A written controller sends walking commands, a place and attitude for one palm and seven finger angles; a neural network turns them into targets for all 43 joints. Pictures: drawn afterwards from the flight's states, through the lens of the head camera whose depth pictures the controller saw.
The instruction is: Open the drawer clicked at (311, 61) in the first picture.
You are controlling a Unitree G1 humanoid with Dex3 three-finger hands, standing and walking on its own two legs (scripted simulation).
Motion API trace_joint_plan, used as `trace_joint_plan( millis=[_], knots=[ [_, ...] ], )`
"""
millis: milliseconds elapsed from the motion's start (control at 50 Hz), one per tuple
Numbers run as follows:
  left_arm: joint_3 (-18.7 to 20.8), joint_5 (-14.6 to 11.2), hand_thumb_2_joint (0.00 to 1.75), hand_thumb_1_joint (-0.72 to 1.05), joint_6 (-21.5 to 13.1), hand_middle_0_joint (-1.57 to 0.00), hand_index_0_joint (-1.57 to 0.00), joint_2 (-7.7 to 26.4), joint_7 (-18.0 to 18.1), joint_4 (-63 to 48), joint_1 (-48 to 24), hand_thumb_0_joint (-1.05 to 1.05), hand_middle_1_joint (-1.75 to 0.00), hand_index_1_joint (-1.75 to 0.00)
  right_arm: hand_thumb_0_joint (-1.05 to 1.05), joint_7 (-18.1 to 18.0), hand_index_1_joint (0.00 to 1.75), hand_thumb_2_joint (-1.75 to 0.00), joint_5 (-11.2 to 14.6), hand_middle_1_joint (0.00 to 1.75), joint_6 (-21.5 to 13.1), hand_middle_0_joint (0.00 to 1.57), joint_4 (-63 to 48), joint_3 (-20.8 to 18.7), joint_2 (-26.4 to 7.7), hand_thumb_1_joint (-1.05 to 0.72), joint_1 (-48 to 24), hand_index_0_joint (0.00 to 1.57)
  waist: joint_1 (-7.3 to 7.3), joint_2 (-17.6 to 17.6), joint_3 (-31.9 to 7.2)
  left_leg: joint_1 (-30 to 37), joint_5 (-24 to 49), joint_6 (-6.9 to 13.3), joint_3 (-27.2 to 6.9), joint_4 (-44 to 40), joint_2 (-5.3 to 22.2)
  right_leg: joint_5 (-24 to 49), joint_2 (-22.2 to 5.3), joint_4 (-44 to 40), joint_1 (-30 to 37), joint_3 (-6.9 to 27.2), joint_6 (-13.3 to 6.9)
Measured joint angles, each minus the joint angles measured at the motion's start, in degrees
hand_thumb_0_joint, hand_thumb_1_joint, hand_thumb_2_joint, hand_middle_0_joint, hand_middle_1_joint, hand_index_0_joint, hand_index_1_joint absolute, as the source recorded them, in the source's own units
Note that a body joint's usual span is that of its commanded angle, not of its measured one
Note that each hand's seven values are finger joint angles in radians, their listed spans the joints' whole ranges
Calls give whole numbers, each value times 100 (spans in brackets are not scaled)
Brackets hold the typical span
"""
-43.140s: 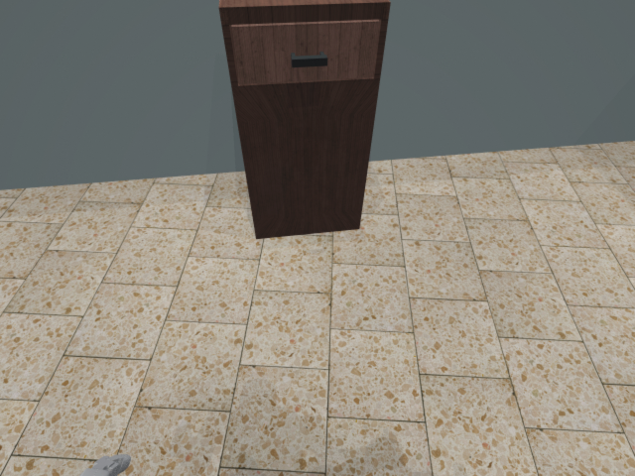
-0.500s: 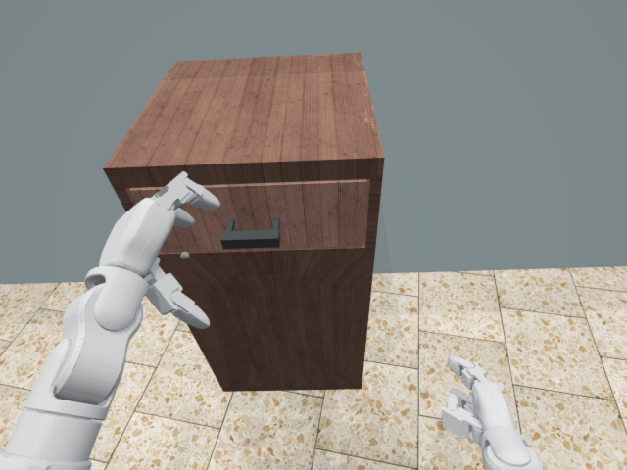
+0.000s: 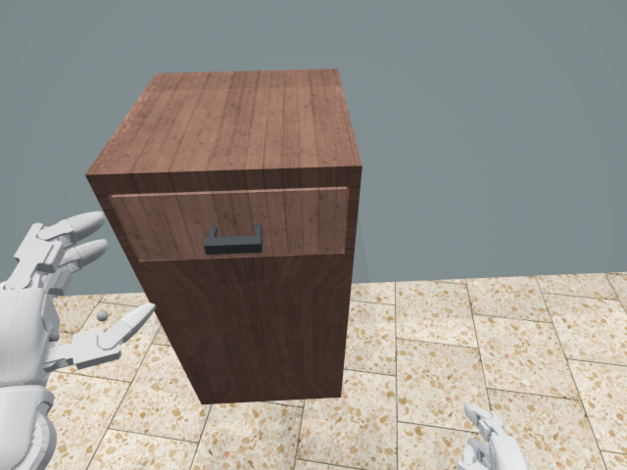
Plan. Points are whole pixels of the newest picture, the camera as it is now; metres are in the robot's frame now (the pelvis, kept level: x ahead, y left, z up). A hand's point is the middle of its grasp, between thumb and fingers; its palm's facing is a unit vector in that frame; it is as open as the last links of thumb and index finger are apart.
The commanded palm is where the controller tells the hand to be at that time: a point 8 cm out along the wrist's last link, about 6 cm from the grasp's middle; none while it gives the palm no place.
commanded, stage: draw the hand back to the body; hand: left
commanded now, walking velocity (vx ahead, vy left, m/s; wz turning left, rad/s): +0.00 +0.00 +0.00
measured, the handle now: (235, 237) +0.50 +0.20 +0.00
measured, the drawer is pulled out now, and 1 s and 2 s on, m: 0.00 0.00 0.00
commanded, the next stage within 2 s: step back with the hand held close in 0.42 s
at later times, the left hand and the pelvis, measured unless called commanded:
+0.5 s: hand (70, 347) +0.17 +0.23 +0.18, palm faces +0.44 -0.84 -0.33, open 7.5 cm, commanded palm +0.11 +0.28 +0.19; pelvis -0.01 -0.01 +0.00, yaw +1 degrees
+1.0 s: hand (45, 362) +0.16 +0.25 +0.18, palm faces +0.34 -0.81 -0.48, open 7.4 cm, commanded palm +0.09 +0.30 +0.19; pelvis -0.03 +0.01 -0.01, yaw +1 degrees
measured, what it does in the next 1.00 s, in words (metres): stands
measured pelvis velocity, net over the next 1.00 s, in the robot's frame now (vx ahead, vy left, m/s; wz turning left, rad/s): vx -0.03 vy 0.01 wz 0.01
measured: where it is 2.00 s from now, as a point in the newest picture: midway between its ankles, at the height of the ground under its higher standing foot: outside the picture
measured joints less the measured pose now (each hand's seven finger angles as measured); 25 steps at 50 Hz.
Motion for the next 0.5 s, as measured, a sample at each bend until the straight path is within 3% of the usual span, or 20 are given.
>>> trace_joint_plan(
  millis=[160, 300, 500],
  knots=[
    [245, 3, 72, 48, -96, -24, -24, 2, 85, -238, 538, 0, -56, -56, 1, -71, 30, -90, 29, 30, -175, 20, -101, -17, 66, -90, -137, 20, 116, 66, 15, -41, 3, -37, -57, 113, 43, 58, 48, -12, 25, -65, -28],
    [134, 80, 83, 72, -95, -22, -22, -121, 174, -238, 482, 0, -41, -41, 1, -125, 30, -90, -8, 30, -322, 20, -55, 31, 112, -90, -183, 20, 227, 94, 89, -41, 26, -47, -138, 160, 26, 65, 36, 6, 59, -153, -34],
    [172, 83, 89, 86, -127, -21, -21, -73, 197, -216, 315, 1, -32, -32, 1, -121, 30, -90, -46, 30, -412, 20, 35, 96, 191, -90, -135, 21, 180, 51, 137, 16, 23, -62, -110, 115, 28, 36, 34, 35, 73, -126, -53]
  ],
)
